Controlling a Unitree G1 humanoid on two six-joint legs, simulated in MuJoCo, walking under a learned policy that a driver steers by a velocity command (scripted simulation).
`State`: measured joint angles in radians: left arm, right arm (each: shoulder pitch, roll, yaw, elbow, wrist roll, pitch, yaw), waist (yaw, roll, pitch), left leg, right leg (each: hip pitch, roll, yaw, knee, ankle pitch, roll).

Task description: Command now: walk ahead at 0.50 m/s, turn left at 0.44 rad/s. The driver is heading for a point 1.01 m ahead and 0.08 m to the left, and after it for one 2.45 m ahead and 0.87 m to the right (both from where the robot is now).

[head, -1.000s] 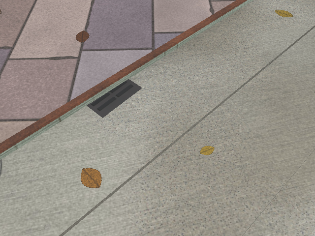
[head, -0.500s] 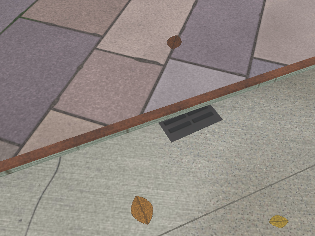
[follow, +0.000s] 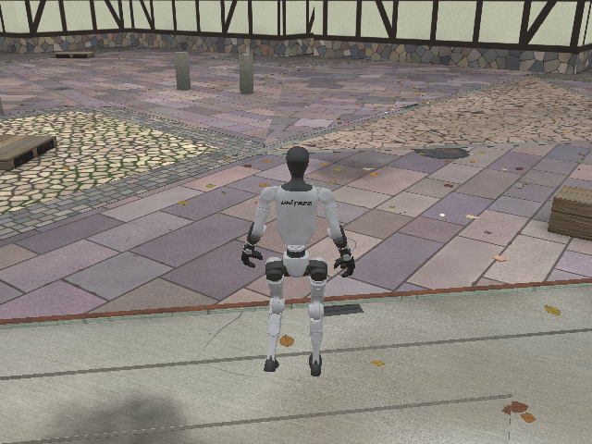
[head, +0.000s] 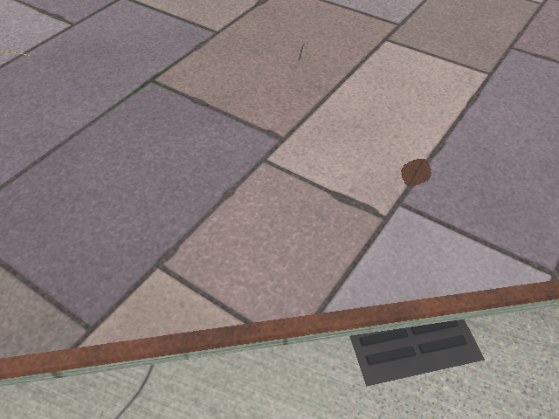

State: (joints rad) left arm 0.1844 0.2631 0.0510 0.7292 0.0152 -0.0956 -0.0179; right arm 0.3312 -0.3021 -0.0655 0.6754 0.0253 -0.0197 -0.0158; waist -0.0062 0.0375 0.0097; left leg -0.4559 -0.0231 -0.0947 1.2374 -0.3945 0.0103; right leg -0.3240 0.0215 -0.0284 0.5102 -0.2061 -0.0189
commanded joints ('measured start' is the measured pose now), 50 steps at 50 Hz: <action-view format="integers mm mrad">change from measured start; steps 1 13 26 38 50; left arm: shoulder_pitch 61 209 121 -197 73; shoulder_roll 93 189 87 73 89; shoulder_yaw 23 33 6 -13 6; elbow -17 93 37 -44 59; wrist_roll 7 -38 -31 -30 1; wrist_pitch -7 23 23 24 36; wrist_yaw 6 10 10 -20 0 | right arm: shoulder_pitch -36 -325 -79 45 -71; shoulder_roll -56 1 -53 -146 -42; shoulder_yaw -19 24 -10 -35 6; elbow -90 -170 -26 85 43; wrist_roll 0 -4 -25 -9 -10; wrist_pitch -18 -46 -77 -54 -64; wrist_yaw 9 52 40 15 26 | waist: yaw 26 80 30 -59 32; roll -156 -139 55 32 -161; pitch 3 46 -45 42 -4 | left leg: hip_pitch -267 -172 277 386 -330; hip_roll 94 74 224 280 149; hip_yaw -30 147 -133 -14 65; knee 37 -522 -1075 -1071 80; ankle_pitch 79 259 269 282 49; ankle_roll -7 12 234 194 -17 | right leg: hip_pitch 216 285 -288 -279 254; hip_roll -260 -281 -163 -109 -289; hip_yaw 326 77 83 41 277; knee -299 -361 625 96 -304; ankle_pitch -37 340 -43 176 131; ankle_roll -153 -164 16 22 -222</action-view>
